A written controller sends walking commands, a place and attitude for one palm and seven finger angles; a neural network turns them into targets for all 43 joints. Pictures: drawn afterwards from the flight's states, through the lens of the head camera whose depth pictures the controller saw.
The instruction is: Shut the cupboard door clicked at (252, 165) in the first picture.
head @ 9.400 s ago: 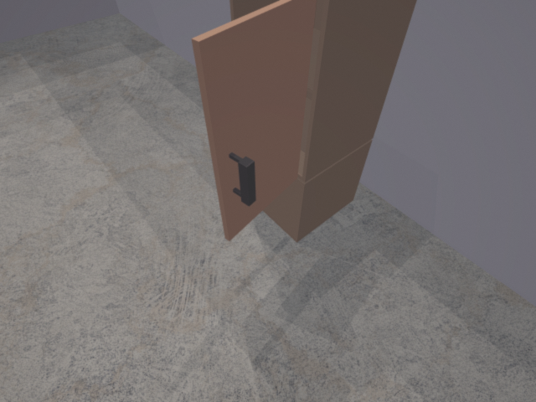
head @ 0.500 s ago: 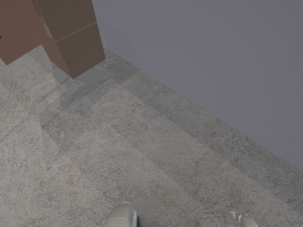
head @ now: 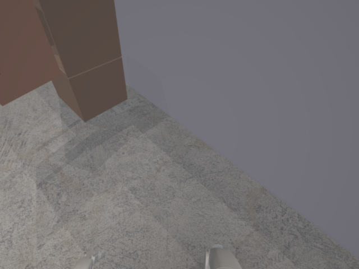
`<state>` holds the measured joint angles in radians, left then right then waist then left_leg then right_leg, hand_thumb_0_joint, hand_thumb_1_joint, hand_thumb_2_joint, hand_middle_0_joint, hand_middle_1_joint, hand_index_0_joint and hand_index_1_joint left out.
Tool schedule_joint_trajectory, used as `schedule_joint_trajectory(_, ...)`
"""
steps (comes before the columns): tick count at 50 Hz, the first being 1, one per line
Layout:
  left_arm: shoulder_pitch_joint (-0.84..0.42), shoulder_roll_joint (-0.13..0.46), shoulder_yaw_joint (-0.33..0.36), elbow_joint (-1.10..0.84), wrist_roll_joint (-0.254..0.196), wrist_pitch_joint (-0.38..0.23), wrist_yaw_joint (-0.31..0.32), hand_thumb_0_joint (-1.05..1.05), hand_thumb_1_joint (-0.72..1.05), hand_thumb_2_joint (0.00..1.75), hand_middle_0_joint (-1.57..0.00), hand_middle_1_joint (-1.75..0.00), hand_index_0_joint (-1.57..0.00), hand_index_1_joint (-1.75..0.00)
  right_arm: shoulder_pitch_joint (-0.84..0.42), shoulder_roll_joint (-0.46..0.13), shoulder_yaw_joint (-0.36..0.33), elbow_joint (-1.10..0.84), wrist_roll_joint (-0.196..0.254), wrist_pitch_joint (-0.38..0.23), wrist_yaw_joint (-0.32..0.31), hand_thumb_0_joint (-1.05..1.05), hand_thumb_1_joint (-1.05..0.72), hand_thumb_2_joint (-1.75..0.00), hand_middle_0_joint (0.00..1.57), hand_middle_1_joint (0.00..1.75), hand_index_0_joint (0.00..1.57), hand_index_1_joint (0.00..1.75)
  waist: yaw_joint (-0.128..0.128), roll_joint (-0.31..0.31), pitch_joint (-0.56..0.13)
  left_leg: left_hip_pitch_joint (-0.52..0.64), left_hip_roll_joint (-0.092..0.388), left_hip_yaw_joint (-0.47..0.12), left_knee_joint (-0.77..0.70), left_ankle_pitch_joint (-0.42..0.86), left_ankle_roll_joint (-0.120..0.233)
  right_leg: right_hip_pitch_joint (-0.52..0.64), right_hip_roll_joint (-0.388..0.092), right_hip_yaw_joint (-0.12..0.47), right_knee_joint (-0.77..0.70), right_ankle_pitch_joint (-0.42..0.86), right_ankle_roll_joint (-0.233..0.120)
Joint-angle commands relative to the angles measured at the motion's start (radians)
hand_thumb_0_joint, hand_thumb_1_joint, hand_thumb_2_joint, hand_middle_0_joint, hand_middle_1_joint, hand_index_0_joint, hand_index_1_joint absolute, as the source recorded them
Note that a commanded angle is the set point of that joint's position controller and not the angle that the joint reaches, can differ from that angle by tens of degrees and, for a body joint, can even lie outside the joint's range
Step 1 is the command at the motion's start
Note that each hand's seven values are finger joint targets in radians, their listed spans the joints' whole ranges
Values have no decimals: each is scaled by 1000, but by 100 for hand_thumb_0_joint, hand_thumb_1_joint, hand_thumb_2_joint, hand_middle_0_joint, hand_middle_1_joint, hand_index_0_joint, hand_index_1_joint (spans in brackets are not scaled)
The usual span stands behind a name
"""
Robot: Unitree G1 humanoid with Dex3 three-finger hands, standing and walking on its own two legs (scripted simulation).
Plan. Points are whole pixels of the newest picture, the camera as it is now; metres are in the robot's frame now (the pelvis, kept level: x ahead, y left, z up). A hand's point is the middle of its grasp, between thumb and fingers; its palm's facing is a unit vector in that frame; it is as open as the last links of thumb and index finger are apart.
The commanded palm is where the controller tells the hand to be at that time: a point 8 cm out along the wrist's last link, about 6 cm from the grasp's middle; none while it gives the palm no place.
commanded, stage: walk to a spot facing it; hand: left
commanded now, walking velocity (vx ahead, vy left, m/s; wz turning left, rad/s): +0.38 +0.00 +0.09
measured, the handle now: out of the picture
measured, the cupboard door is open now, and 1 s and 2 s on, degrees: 100 100 100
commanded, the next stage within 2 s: turn to face it in 1.16 s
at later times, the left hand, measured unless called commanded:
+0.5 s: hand (121, 250) +0.20 +0.15 -0.17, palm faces +0.15 -0.96 -0.22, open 7.1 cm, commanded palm none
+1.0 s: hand (111, 160) +0.47 +0.23 -0.17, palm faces +0.14 -0.97 -0.18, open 7.3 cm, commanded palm none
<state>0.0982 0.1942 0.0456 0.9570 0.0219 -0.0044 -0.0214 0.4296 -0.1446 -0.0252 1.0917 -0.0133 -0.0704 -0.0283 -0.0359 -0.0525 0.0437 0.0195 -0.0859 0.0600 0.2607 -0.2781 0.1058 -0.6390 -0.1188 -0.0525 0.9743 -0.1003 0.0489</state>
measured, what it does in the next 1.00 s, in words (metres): walks ahead: right foot, then left foot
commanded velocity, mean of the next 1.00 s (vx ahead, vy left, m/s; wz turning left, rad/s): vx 0.38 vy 0.00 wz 0.05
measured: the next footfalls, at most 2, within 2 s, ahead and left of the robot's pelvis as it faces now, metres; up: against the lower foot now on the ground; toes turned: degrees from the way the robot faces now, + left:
right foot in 0.20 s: +0.21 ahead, -0.13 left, +0.00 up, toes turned -5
left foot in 0.68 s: +0.44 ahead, +0.12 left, +0.00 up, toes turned +14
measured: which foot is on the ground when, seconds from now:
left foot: down 0.00-0.22, up 0.24-0.66, down 0.68-1.00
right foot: up 0.00-0.18, down 0.20-0.70, up 0.72-1.00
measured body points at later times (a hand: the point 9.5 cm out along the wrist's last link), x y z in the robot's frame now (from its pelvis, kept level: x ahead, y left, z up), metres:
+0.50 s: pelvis +0.22 -0.04 +0.00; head +0.25 -0.03 +0.45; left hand +0.19 +0.20 -0.16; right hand +0.30 -0.27 -0.15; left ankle +0.29 +0.12 -0.69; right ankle +0.17 -0.13 -0.74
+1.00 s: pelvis +0.44 +0.04 +0.00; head +0.46 +0.06 +0.45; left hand +0.46 +0.28 -0.16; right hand +0.47 -0.21 -0.14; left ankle +0.40 +0.11 -0.74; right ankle +0.52 -0.11 -0.66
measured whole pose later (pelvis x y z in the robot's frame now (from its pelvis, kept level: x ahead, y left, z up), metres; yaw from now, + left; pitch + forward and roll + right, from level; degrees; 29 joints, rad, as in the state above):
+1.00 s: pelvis +0.44 +0.04 +0.00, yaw +4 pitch -1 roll +0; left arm 0.21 0.20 0.07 1.04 0.03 -0.01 -0.01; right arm 0.30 -0.18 -0.05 1.06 -0.02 -0.08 -0.03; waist 0.02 -0.04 0.04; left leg -0.08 -0.02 0.18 0.32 -0.24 0.07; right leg -0.63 -0.14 -0.03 1.07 -0.15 0.02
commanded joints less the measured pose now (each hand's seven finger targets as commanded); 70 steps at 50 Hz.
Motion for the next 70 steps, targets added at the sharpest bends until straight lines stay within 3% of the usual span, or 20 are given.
schedule_joint_trajectory(1, -133, 31, -2, -97, -1, -30, -4, 0, 90, 90, -20, -30, -20, -30, 148, -112, -12, 9, -9, -19, -15, 0, -90, -90, 20, 30, 20, 30, -32, 128, 82, 80, 320, -193, -20, 683, 41, -97, 12, -10, -130, -34, -31)
schedule_joint_trajectory(5, -164, 31, -12, -112, -4, -43, -3, 0, 90, 90, -20, -30, -20, -30, 192, -124, -13, 51, -14, -13, -19, 0, -90, -90, 20, 30, 20, 30, -33, 137, 60, 117, 316, -163, 65, 893, 33, 49, 70, -61, -302, -127, -77)
schedule_joint_trajectory(8, 124, 74, 9, -32, -6, -57, 8, 0, 90, 90, -20, -30, -20, -30, 132, -156, -26, 48, 0, -12, -19, 0, -90, -90, 20, 30, 20, 30, 101, 100, -67, 11, 271, -133, 339, 1031, -12, 460, 130, -76, -445, -53, -116)
schedule_joint_trajectory(9, 292, 122, 29, 16, 0, -64, 15, 0, 90, 90, -20, -30, -20, -30, 96, -154, -30, 29, 12, -16, -12, 0, -90, -90, 20, 30, 20, 30, 169, 61, -157, -197, 228, -106, 537, 828, -30, 760, 37, 27, -454, 53, -155)
schedule_joint_trajectory(10, 436, 206, 51, 60, 4, -66, 29, 0, 90, 90, -20, -30, -20, -30, 115, -112, -27, -1, 26, -21, -4, 0, -90, -90, 20, 30, 20, 30, 193, -144, -271, -507, 55, -29, 861, 103, -72, 1036, -267, 415, -504, 241, -278)
schedule_joint_trajectory(11, 429, 221, 47, 77, -12, -60, 31, 0, 90, 90, -20, -30, -20, -30, 101, -111, -30, -2, 23, -16, -5, 0, -90, -90, 20, 30, 20, 30, 162, -108, -267, -578, 44, -66, 1088, -292, -69, 968, -386, 544, -592, 278, -339)
schedule_joint_trajectory(13, 259, 113, 25, 42, -14, -66, 37, 0, 90, 90, -20, -30, -20, -30, -41, -69, -37, -20, 8, 5, 12, 0, -90, -90, 20, 30, 20, 30, 109, 8, 21, -629, 155, -121, 1076, -120, -57, 601, -292, 382, -710, 48, -259)
schedule_joint_trajectory(17, 216, 20, -2, 60, -7, -87, 37, 0, 90, 90, -20, -30, -20, -30, 19, 7, -25, -6, -10, 48, 28, 0, -90, -90, 20, 30, 20, 30, 6, -55, 41, -551, 194, -76, 925, 11, -92, 409, -161, 83, -775, 60, -176)
schedule_joint_trajectory(29, 356, 86, 1, 162, 0, -94, 37, 0, 90, 90, -20, -30, -20, -30, -390, -40, -24, -144, -7, 28, 63, 0, -90, -90, 20, 30, 20, 30, 76, -69, 80, -554, 144, 43, 409, 74, -92, 629, -179, -3, -727, 327, -179)
schedule_joint_trajectory(32, 333, 105, 5, 161, -4, -88, 36, 0, 90, 90, -20, -30, -20, -30, -204, -94, -39, -89, -16, 18, 48, 0, -90, -90, 20, 30, 20, 30, -32, -43, -1, -195, 67, 98, 264, 95, -59, 529, -139, -79, -448, 512, -139)
schedule_joint_trajectory(33, 337, 89, 2, 148, -8, -86, 32, 0, 90, 90, -20, -30, -20, -30, -57, -166, -56, -52, -23, 14, 39, 0, -90, -90, 20, 30, 20, 30, -92, 58, -111, 70, 163, -13, 248, 120, -24, 371, -98, -98, -221, 355, -104)
schedule_joint_trajectory(34, 368, 37, -6, 121, -18, -87, 22, 0, 90, 90, -20, -30, -20, -30, 71, -284, -87, -28, -31, 7, 27, 0, -90, -90, 20, 30, 20, 30, -120, 313, -243, 285, 452, -419, 179, 185, 90, 123, 54, -140, 130, -248, -53)
schedule_joint_trajectory(35, 300, 56, -9, 84, -15, -87, 25, 0, 90, 90, -20, -30, -20, -30, 104, -305, -85, -28, -11, 18, 15, 0, -90, -90, 20, 30, 20, 30, -117, 263, -265, 273, 528, -525, 96, 295, 142, 45, 61, -17, 303, -437, -64)
schedule_joint_trajectory(41, 304, -10, 8, 117, 12, -32, 12, 0, 90, 90, -20, -30, -20, -30, -148, -125, -32, -75, -7, -14, 3, 0, -90, -90, 20, 30, 20, 30, 45, 149, 1, -208, 373, -146, -57, 194, 37, 93, -35, 45, 250, -184, -38)
schedule_joint_trajectory(57, -71, 19, 1, -39, -1, -24, -12, 0, 90, 90, -20, -30, -20, -30, 81, -156, -27, 26, -23, -11, -1, 0, -90, -90, 20, 30, 20, 30, -12, 134, 72, 17, 382, 23, 1, 603, 28, 85, 38, -55, -306, -91, -86)
schedule_joint_trajectory(60, 160, 70, 13, 27, 1, -46, -2, 0, 90, 90, -20, -30, -20, -30, 57, -181, -31, 35, -12, -3, 1, 0, -90, -90, 20, 30, 20, 30, 100, 91, -53, -28, 333, 58, 294, 791, -18, 442, 109, -93, -453, -47, -118)
schedule_joint_trajectory(61, 323, 131, 35, 78, 7, -58, 6, 0, 90, 90, -20, -30, -20, -30, 24, -166, -31, 22, 1, -7, 8, 0, -90, -90, 20, 30, 20, 30, 170, 40, -146, -219, 274, 94, 500, 632, -57, 730, 24, 6, -446, 110, -149)
schedule_joint_trajectory(62, 448, 238, 62, 111, 8, -67, 19, 0, 90, 90, -20, -30, -20, -30, 57, -103, -24, -4, 17, -10, 10, 0, -90, -90, 20, 30, 20, 30, 188, -203, -279, -500, 109, 128, 835, -87, -110, 998, -284, 395, -496, 390, -261)
schedule_joint_trajectory(64, 346, 209, 41, 98, -14, -65, 34, 0, 90, 90, -20, -30, -20, -30, -33, -102, -25, -18, 19, 6, 6, 0, -90, -90, 20, 30, 20, 30, 138, -65, -172, -576, 144, -58, 1044, -261, -109, 812, -319, 338, -581, 583, -295)
schedule_joint_trajectory(70, 122, 72, -2, 47, -8, -71, 45, 0, 90, 90, -20, -30, -20, -30, 3, -20, -19, 15, 2, 77, 18, 0, -90, -90, 20, 30, 20, 30, -9, -96, -50, -434, 192, -32, 822, -63, -145, 413, -187, -41, -693, 431, -169)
